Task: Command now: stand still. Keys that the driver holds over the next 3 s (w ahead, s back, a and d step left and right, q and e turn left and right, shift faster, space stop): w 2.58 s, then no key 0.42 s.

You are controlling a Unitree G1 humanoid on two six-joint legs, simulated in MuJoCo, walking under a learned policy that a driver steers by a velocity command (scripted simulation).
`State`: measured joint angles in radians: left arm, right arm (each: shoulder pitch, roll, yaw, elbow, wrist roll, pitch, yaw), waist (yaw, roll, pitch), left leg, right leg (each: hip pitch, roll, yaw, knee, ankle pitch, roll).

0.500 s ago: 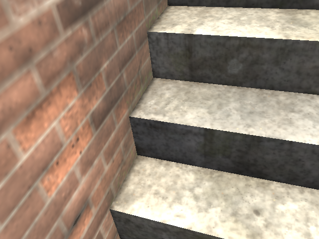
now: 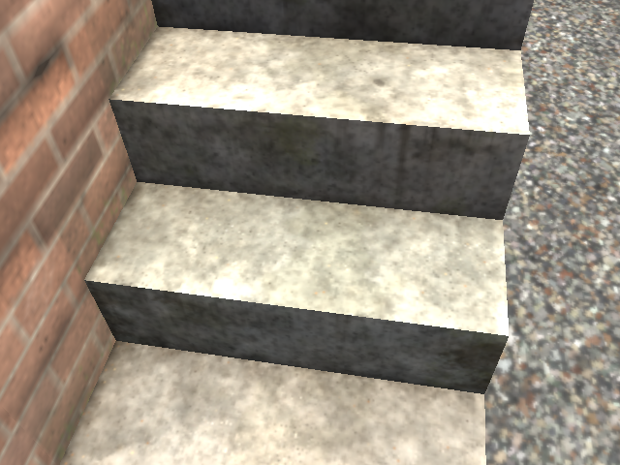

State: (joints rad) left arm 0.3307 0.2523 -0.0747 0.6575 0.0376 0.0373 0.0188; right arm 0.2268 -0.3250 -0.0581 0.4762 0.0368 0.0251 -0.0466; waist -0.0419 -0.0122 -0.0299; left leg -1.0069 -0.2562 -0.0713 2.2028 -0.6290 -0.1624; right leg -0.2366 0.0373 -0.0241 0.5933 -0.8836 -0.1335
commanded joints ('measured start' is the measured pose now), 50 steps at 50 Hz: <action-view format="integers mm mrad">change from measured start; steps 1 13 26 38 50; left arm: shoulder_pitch -213 -400 290 -84 -329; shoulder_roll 159 -22 -173 -9 169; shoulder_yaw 42 33 30 55 125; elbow -236 -395 39 -317 -334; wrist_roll -16 -86 8 -88 -34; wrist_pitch -120 -98 11 -99 -24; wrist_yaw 15 16 -26 57 19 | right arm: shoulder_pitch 227 426 -154 -49 -46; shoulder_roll -92 79 49 114 -246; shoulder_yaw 2 75 54 165 -20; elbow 87 290 -56 100 163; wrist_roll -3 -99 -4 -60 -10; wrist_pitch -11 44 -22 4 -62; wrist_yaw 12 74 -8 115 -60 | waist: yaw -87 -35 238 243 156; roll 77 -158 -79 214 248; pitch -317 67 75 178 -441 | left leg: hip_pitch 95 748 607 580 1343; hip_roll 125 318 279 442 643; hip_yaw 60 80 184 -101 -328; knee -278 -1757 -907 -1718 -1669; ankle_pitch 234 654 -284 771 809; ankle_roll -21 242 215 365 283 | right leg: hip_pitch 372 -386 -130 -969 -541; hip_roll -298 -129 -165 62 -90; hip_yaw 184 309 -24 -124 -15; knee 17 230 -49 1257 768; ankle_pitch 1504 183 641 215 715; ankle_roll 4 56 57 290 290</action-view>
